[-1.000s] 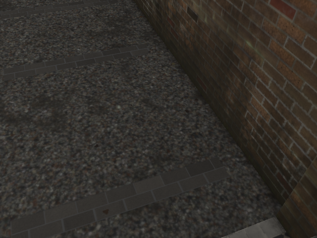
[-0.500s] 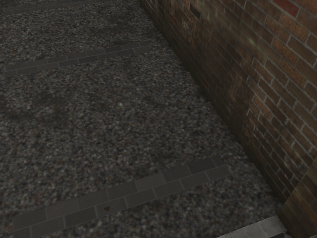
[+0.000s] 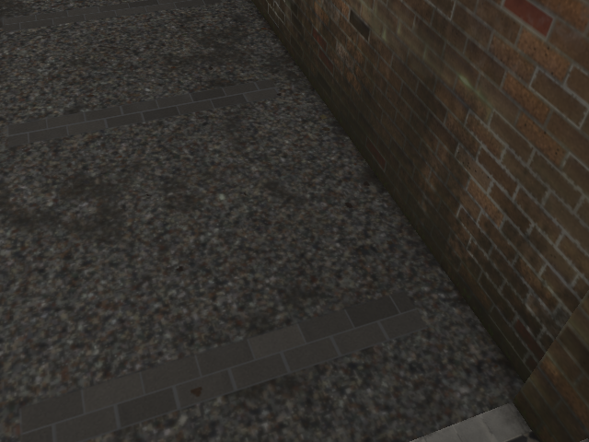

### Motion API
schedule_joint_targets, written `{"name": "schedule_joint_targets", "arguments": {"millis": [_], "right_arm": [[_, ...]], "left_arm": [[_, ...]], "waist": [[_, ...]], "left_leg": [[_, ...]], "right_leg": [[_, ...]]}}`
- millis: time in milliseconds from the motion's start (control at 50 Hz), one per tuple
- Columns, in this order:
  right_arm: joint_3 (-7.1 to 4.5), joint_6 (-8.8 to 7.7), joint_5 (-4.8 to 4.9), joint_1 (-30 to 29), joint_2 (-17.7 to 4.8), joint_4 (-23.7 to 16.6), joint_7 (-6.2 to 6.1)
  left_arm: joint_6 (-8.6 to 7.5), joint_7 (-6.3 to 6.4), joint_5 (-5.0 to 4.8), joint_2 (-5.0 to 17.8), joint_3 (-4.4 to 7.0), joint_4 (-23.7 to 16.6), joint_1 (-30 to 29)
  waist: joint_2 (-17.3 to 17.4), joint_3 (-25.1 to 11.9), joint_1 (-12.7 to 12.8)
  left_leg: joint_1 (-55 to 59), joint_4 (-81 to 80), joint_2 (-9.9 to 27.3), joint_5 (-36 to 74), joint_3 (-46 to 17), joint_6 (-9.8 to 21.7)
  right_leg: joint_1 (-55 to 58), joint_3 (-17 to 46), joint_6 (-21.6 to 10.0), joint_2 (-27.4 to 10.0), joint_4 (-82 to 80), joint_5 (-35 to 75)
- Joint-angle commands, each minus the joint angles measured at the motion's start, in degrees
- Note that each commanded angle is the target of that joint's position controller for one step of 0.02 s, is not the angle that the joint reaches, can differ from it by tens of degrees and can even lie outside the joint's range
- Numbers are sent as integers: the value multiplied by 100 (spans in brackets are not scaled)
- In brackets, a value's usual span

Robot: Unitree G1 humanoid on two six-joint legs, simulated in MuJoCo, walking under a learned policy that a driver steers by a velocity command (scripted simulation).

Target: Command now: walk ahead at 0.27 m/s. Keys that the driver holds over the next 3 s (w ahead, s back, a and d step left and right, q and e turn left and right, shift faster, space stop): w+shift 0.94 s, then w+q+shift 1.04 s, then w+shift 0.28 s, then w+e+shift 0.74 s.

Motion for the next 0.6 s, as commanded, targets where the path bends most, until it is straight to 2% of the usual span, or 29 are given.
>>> {"name": "schedule_joint_targets", "arguments": {"millis": [20,40,60,80,100,120,140,160,180,200,220,240,260,280,300,320,340,360,380,400,420,440,460,480,520,540,560,580,600], "right_arm": [[-320,75,-4,318,-1022,-292,10],[-379,87,-1,399,-1078,-378,18],[-412,72,-10,431,-1051,-449,22],[-434,43,-24,360,-1019,-542,16],[-432,13,-70,237,-945,-645,11],[-453,-16,-61,-13,-971,-775,-1],[-535,-53,-42,-188,-1164,-771,-28],[-515,-85,-54,-399,-1107,-910,-41],[-452,-100,-55,-725,-1024,-1055,-29],[-421,-109,-39,-867,-899,-1113,-37],[-423,-97,-120,-1037,-918,-1201,-58],[-397,-110,-169,-1334,-862,-1417,-104],[-360,-93,-236,-1482,-795,-1645,-142],[-360,-93,-250,-1481,-783,-1563,-173],[-364,-108,-136,-1385,-755,-1537,-153],[-371,-71,-183,-1027,-707,-1291,-138],[-365,-13,-212,-912,-696,-1222,-137],[-455,32,-214,-542,-827,-1010,-165],[-416,96,-247,-697,-749,-1082,-167],[-406,109,-346,-888,-741,-1132,-114],[-359,107,-319,-944,-737,-1289,-11],[-309,111,-250,-1203,-626,-1420,46],[-242,73,-346,-1280,-604,-1486,117],[-214,66,-323,-1479,-609,-1566,130],[-192,29,-184,-2096,-638,-1830,73],[-184,46,-105,-2298,-675,-1941,50],[-174,-7,0,-2300,-703,-1915,90],[-203,-57,9,-2267,-742,-1940,118],[-237,-102,55,-1909,-770,-1817,131]], "left_arm": [[17,33,23,468,128,-550,-569],[16,34,56,455,124,-794,-997],[-7,35,80,449,128,-968,-1305],[-45,25,95,430,138,-1074,-1407],[-142,-22,119,421,139,-1167,-1359],[-201,-58,131,374,146,-1151,-1112],[-191,-109,168,400,187,-1037,-865],[-191,-132,180,475,208,-1095,-693],[-205,-184,98,517,231,-1122,-606],[-220,-207,131,562,274,-950,-94],[-266,-198,106,783,397,-654,687],[-276,-145,64,1161,478,-488,1315],[-300,-158,4,1361,501,-475,1288],[-291,-153,-13,1260,450,-586,1050],[-310,-161,30,1171,410,-816,628],[-317,-168,93,1144,418,-928,246],[-382,-181,54,963,353,-1071,-17],[-478,-246,124,817,299,-1165,-92],[-536,-281,86,765,246,-1289,-309],[-654,-271,18,651,203,-1254,-401],[-714,-248,8,651,185,-1392,-548],[-779,-241,9,743,172,-1472,-610],[-809,-201,-27,809,203,-1421,-461],[-828,-199,-29,870,193,-1495,-403],[-672,-194,52,927,200,-1428,45],[-553,-176,132,879,191,-1403,361],[-406,-126,290,979,230,-1259,832],[-239,-37,352,1108,293,-1125,1191],[-136,70,374,1225,340,-1087,1196]], "waist": [[769,728,-306],[845,1046,-471],[807,1256,-571],[791,1236,-571],[786,1134,-480],[770,930,-292],[1039,710,-183],[899,598,44],[615,526,278],[248,294,530],[-232,28,875],[-1385,-282,1232],[-1703,-85,1088],[-646,59,914],[-167,59,658],[21,-61,391],[57,-213,228],[359,-384,-43],[21,-314,-106],[63,-197,-138],[218,-19,-295],[-53,133,-232],[38,39,-276],[57,135,-109],[-165,372,406],[-213,390,714],[-267,504,1018],[-344,661,1249],[-569,679,1142]], "left_leg": [[-221,-601,903,-2677,-1267,514],[-358,-682,1217,-3105,-1639,750],[-506,-699,1433,-3081,-1893,940],[-623,-617,1510,-2795,-1990,1064],[-773,-466,1538,-2273,-1966,1101],[-974,-241,1452,-1808,-1784,1093],[-1358,-146,1642,-1673,-1836,1237],[-1631,124,1597,-1374,-1782,1210],[-1834,538,1414,-737,-1437,1068],[-2215,1254,1088,-89,-983,858],[-2726,2356,708,363,-529,591],[-3629,4125,-10,-117,-2,228],[-4870,4678,-315,-2255,-165,157],[-5101,5025,-44,-1833,-750,146],[-5093,5077,155,-1425,-786,120],[-4672,5347,339,-628,-871,188],[-4233,5540,316,-264,-749,176],[-3723,5189,211,860,-736,164],[-3570,5192,42,1126,-383,160],[-3451,4887,83,1793,-729,124],[-2642,4114,-191,3083,-297,24],[-2330,3924,-269,3551,-140,-23],[-1471,3322,-288,4434,-4,-121],[-1319,3120,-364,4498,121,-167],[-1724,2236,-206,3796,148,-92],[-2106,1632,-47,3446,74,-25],[-2388,907,99,2986,67,13],[-2451,606,161,2238,103,99],[-2383,265,409,1792,-69,240]], "right_leg": [[-1449,-411,-327,167,892,-1260],[-2013,-597,-339,139,1181,-1106],[-2329,-619,-325,16,1274,-882],[-2335,-540,-315,-82,1354,-699],[-2145,-442,-322,-169,1367,-487],[-1729,-490,-363,-154,1320,-295],[-1302,-421,-442,-216,2189,237],[-1138,-312,-515,-227,2193,201],[-726,-309,-557,-181,1949,322],[143,-371,-619,-100,1707,440],[1074,-275,-716,-131,1487,663],[1920,634,-964,-601,1009,1161],[1747,2179,-1384,-1416,497,1050],[1517,2433,-1529,-1673,655,994],[1125,2407,-1563,-1824,826,1053],[545,2206,-1558,-1813,1064,1200],[-37,1972,-1467,-1630,1269,1403],[-715,1379,-1322,-1147,1930,645],[-1271,1144,-1202,-934,2016,506],[-1664,961,-971,-647,2368,-214],[-2867,481,-880,-398,2296,-1181],[-3256,570,-964,-481,2252,-1456],[-3700,337,-944,-451,2528,-2046],[-3679,369,-982,-505,2729,-1980],[-2777,657,-1185,-668,3274,-1493],[-2033,842,-1302,-742,3572,-1080],[-1343,1028,-1430,-706,3905,-681],[-1111,1284,-1582,-828,4120,-44],[-881,1688,-1748,-966,4304,656]]}}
